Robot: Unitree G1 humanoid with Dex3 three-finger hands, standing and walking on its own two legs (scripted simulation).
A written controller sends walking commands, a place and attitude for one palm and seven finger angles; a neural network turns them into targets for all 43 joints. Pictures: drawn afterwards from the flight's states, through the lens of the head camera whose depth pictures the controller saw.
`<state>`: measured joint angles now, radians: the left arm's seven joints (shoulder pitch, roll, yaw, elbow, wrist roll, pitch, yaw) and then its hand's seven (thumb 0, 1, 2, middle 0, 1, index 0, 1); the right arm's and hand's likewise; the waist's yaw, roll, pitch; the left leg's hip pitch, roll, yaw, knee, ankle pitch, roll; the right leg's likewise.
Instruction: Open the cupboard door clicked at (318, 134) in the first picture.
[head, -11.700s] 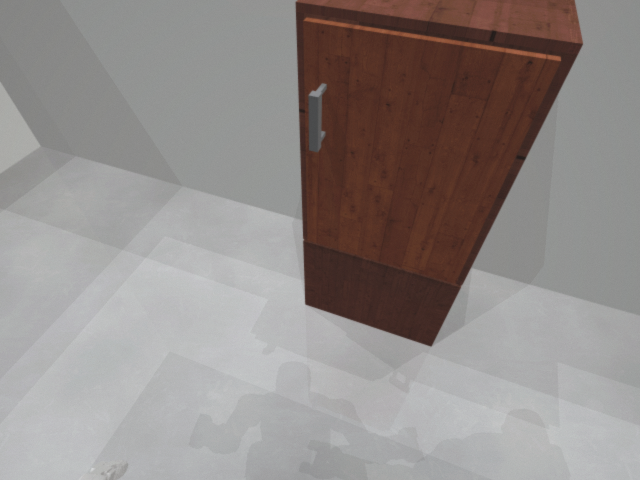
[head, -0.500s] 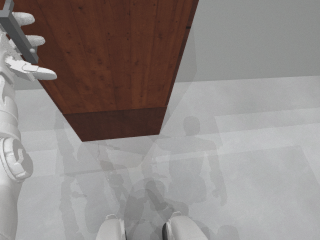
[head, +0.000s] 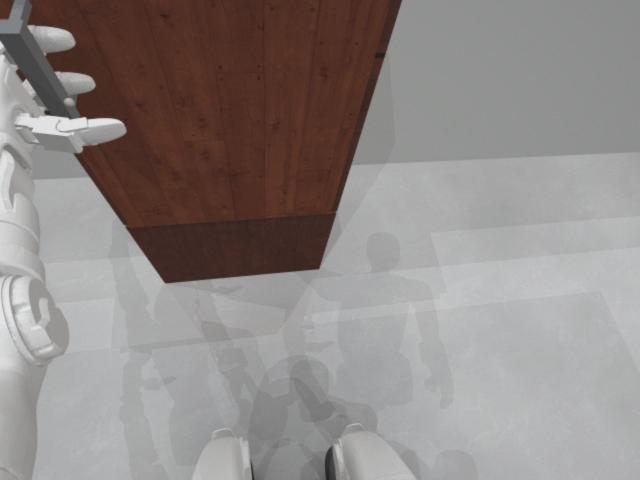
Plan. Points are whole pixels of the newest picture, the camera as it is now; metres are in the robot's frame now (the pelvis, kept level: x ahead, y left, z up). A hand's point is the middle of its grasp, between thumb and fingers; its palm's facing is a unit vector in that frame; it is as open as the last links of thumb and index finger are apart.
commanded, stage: close the thumb around the handle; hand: left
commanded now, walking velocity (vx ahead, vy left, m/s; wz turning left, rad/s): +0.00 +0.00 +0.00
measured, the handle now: (46, 66) +0.58 +0.26 +0.11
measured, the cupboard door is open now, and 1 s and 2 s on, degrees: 0 11 42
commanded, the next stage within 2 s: pull the door open along its arc in 0.44 s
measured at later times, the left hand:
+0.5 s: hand (69, 101) +0.53 +0.23 +0.10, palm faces +0.04 -1.00 -0.01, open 5.4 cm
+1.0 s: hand (74, 157) +0.46 +0.21 +0.10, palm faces -0.01 -1.00 +0.00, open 5.6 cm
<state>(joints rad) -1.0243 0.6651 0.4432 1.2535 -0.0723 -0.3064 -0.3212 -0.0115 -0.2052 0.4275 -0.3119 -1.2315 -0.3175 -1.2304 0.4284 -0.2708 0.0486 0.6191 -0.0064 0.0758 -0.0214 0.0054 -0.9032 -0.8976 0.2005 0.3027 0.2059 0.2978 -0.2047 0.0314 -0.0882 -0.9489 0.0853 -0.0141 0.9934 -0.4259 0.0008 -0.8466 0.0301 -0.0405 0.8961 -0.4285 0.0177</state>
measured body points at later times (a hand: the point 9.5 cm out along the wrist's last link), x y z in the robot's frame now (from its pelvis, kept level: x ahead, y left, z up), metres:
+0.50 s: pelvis +0.00 +0.00 +0.00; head +0.14 +0.03 +0.43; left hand +0.52 +0.28 +0.11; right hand -0.03 -0.26 -0.10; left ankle +0.02 +0.11 -0.68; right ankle -0.01 -0.14 -0.68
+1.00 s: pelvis +0.02 +0.00 +0.02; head +0.10 +0.01 +0.46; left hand +0.45 +0.27 +0.10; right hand +0.05 -0.26 -0.09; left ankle +0.02 +0.11 -0.68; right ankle -0.01 -0.14 -0.68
